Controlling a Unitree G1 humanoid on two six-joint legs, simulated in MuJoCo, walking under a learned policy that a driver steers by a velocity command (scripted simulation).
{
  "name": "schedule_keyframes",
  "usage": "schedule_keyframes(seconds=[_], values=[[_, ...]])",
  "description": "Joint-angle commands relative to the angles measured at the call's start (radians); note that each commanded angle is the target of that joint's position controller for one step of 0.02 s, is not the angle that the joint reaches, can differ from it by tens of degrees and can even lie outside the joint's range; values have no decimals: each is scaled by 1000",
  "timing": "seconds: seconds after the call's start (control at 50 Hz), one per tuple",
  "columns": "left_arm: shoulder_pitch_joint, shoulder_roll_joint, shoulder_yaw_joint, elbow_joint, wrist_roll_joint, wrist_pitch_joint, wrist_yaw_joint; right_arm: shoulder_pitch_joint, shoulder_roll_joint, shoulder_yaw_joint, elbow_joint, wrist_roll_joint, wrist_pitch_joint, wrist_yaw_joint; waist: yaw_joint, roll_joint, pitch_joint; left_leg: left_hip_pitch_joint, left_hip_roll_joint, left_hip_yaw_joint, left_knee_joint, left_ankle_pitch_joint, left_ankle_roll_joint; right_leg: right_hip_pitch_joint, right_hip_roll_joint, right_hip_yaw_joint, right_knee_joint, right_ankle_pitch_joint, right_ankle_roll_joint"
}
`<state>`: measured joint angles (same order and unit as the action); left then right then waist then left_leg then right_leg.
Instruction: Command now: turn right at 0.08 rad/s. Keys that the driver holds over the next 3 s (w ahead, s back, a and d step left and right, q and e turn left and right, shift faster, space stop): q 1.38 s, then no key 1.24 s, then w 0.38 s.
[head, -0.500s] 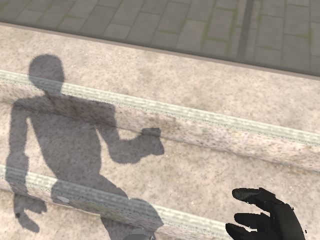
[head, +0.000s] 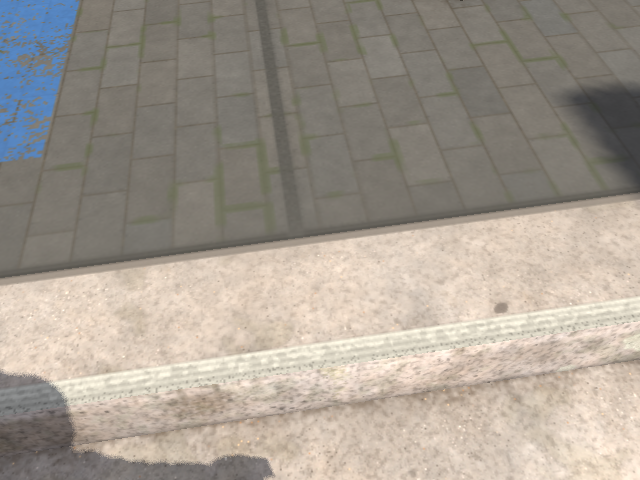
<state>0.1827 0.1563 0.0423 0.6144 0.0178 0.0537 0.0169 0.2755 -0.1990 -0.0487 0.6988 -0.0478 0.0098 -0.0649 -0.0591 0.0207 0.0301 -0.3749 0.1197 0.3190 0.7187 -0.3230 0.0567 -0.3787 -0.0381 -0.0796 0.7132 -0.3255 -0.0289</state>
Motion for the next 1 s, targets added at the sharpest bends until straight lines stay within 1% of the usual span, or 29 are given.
schedule_keyframes(seconds=[0.02,0.04,0.06,0.1,0.12,0.16,0.28,0.3,0.34,0.36,0.38,0.4,0.42,0.44,0.46,0.5,0.56,0.66,0.74,0.78,0.8,0.82,0.84,0.86,0.88,0.9,0.94,0.96,1.0], values=[[102,84,8,-40,16,-67,10,63,40,9,-34,42,11,37,57,-285,-63,-201,-12,-151,13,-146,-52,261,-273,401,-406,212,-86],[134,58,9,-46,21,-63,35,57,5,-3,-9,46,20,31,120,-267,-97,-36,3,-250,135,-199,-65,83,-344,422,-455,182,-212],[71,44,0,-45,28,-62,46,33,-14,-13,-15,53,22,37,80,-258,-35,-49,-14,-275,196,-168,-74,57,-320,372,-467,129,-243],[28,53,-3,-55,39,-69,55,-16,-41,-31,-13,41,22,40,72,-191,8,-119,-55,-307,320,-171,-83,87,-276,264,-425,244,-227],[43,60,-1,-48,38,-74,57,-6,-52,-42,-3,25,21,43,72,-129,-12,-145,-77,-314,374,-169,-79,140,-257,218,-375,391,-229],[87,86,4,-34,39,-82,60,-31,-46,-43,-16,18,12,51,78,-45,-37,-232,-88,-329,340,-189,-76,269,-249,184,-324,478,-213],[108,139,34,-12,29,-78,63,-62,-26,-35,-62,28,9,59,98,-173,-80,-164,-99,-249,148,-223,-66,264,-253,116,-261,374,-207],[85,144,38,-10,29,-73,61,-40,-16,-32,-62,35,12,57,81,-199,-82,-104,-100,-235,82,-206,-50,218,-246,91,-242,349,-192],[52,146,44,5,8,-61,51,44,-9,-30,-38,40,8,47,24,-153,-95,95,-141,-178,-141,24,-16,99,-217,20,-167,247,-126],[78,132,48,22,10,-58,38,72,-50,-40,-33,27,0,46,15,-44,-90,194,-125,-254,-211,110,-9,1,-178,-33,-46,123,-71],[37,65,31,-26,5,-51,25,105,-171,-71,-59,11,-15,39,-12,224,-89,310,110,-639,-334,234,62,-258,-72,-112,225,-152,22],[-12,63,28,-64,-6,-39,32,134,-229,-94,-87,17,-11,26,-54,326,-135,256,234,-892,-424,339,227,-308,33,32,418,-289,58],[1,62,29,-38,2,-35,32,85,-188,-82,-103,19,-3,21,-18,192,-90,204,211,-850,-436,227,274,-313,5,97,559,-214,78],[-7,82,33,-25,7,-38,27,12,-153,-68,-119,21,5,16,5,122,-45,136,167,-762,-413,143,266,-317,-9,100,609,-140,82],[-54,102,35,-38,14,-45,18,-35,-136,-56,-139,22,2,15,24,73,-17,138,111,-719,-394,99,223,-355,-23,121,550,-104,79],[-47,106,36,-30,28,-42,7,-53,-105,-45,-150,29,-5,11,39,50,-43,153,54,-666,-345,201,187,-349,1,102,534,-47,76],[-5,75,25,-19,18,-28,11,-33,-114,-49,-144,17,-5,5,45,71,-93,148,24,-638,-298,307,185,-304,37,73,516,-26,69],[-63,67,10,-62,10,-24,31,-8,-133,-56,-160,2,-4,-4,26,80,-115,128,46,-730,-279,345,211,-271,57,85,397,-88,55],[-50,58,-3,-76,-21,-30,34,-41,-140,-61,-161,7,6,5,36,142,-111,83,8,-742,-264,463,178,-91,97,67,99,-180,37],[40,52,-2,-51,-32,-41,44,-87,-132,-63,-158,30,10,17,88,146,-132,45,-27,-754,-234,470,126,91,106,59,-176,19,22],[58,70,4,-43,-18,-47,52,-87,-116,-62,-153,44,5,26,99,100,-131,-24,-60,-731,-192,377,83,213,83,83,-275,109,15],[55,142,18,-55,7,-55,62,-63,-53,-51,-156,59,-3,36,90,-118,-139,-171,-147,-614,18,34,16,341,-124,275,-377,172,-26],[8,225,36,-80,29,-48,63,-42,-57,-56,-182,54,0,36,68,-363,-135,-332,-295,-373,289,-317,-48,301,-355,512,-407,427,-165],[5,167,31,-112,29,-51,54,11,-122,-70,-149,8,2,36,64,-253,-191,-290,-209,-377,523,-329,-83,249,-386,547,-389,410,-248],[-28,91,5,-112,24,-59,50,-8,-131,-76,-116,1,7,44,54,-135,-144,-298,-189,-404,631,-235,-95,204,-311,458,-372,268,-251],[-57,72,-5,-112,23,-64,50,-42,-127,-73,-113,4,14,54,34,-75,-78,-334,-164,-414,655,-160,-105,175,-246,369,-368,144,-215],[-37,86,2,-92,23,-69,65,-58,-107,-66,-107,11,33,75,47,-107,-16,-388,-194,-375,617,-69,-134,194,-154,230,-350,178,-194],[-7,110,12,-84,26,-67,70,-81,-94,-61,-124,9,38,79,51,-135,-16,-403,-198,-384,633,-51,-147,205,-171,227,-320,223,-217],[31,122,18,-82,24,-67,70,-91,-93,-55,-130,9,44,84,69,-117,-60,-421,-198,-380,612,-65,-159,270,-213,224,-298,293,-239]])
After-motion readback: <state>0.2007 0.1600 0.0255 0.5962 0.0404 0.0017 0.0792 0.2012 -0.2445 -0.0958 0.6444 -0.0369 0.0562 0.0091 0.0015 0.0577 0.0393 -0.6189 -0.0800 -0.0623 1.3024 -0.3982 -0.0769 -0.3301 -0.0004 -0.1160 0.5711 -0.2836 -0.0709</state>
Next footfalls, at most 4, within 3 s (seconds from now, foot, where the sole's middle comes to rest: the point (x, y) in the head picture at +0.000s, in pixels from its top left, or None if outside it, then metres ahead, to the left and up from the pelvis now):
0.36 left None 0.07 0.12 -0.75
0.82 right None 0.13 -0.05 -0.75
1.26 left None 0.05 0.15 -0.75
1.72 right None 0.16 -0.02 -0.75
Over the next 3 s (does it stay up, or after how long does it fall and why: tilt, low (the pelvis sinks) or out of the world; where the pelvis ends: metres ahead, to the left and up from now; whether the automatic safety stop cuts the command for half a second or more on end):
stays up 0.12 0.13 0.03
